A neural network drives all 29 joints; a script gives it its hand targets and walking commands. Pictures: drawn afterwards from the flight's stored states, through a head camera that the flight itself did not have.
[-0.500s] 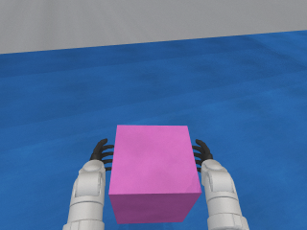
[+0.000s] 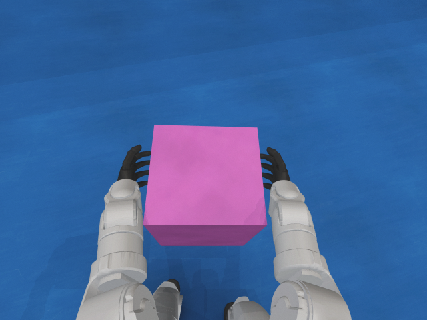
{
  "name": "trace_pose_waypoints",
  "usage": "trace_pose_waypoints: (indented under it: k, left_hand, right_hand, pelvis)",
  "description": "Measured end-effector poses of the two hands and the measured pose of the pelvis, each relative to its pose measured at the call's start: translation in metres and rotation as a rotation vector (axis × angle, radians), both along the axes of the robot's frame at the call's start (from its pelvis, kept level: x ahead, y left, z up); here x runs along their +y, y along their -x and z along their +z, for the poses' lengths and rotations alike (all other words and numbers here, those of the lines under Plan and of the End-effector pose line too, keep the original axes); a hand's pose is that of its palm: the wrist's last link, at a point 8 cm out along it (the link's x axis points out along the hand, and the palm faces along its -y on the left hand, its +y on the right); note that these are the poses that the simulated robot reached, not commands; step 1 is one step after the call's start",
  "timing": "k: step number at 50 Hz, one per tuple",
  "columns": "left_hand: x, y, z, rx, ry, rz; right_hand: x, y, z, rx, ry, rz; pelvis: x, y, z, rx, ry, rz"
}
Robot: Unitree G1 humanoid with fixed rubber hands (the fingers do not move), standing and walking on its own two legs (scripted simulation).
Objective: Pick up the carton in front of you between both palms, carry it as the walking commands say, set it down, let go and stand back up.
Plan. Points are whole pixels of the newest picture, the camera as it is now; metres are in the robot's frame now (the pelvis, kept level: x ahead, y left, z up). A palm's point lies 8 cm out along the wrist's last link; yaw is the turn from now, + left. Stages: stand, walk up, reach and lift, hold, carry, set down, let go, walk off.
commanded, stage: set down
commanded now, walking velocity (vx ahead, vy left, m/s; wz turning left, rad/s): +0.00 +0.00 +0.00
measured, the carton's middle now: (204, 192) +0.38 +0.03 -0.11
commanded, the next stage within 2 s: none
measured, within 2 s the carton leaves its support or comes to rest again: neither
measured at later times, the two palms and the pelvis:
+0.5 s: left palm (141, 191) +0.40 +0.20 -0.20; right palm (253, 186) +0.43 -0.10 -0.19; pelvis -0.02 +0.00 -0.12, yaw -2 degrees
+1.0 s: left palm (148, 202) +0.42 +0.20 -0.35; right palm (239, 187) +0.49 -0.09 -0.35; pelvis -0.06 +0.00 -0.24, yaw -3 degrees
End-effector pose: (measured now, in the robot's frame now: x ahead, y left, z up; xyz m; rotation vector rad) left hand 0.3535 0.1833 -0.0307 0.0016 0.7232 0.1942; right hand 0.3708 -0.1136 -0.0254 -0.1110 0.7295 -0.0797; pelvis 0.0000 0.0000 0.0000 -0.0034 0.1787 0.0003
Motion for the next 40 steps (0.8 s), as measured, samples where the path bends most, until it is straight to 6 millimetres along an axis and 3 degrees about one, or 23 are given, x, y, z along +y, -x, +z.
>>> trace_pose_waypoints:
  k: [6,9,22,40]
  left_hand:
    - [0.001,-0.005,-0.071,-0.013,0.006,0.020]
    - [0.001,-0.011,-0.097,-0.035,0.019,0.035]
    - [0.011,-0.042,-0.149,-0.058,0.038,0.091]
    - [0.017,-0.059,-0.264,-0.042,0.029,0.148]
  right_hand:
    - [0.000,-0.009,-0.072,-0.010,-0.029,-0.005]
    - [0.001,-0.016,-0.098,-0.029,-0.054,-0.014]
    - [0.011,-0.057,-0.153,-0.049,-0.079,0.006]
    - [0.021,-0.099,-0.262,-0.036,-0.049,0.094]
  pelvis:
    - [-0.008,0.006,-0.024,0.217,0.012,0.001]
    - [-0.010,0.008,-0.039,0.316,0.012,-0.008]
    - [-0.002,0.019,-0.101,0.529,0.014,-0.015]
    - [0.006,0.046,-0.197,0.663,0.018,-0.024]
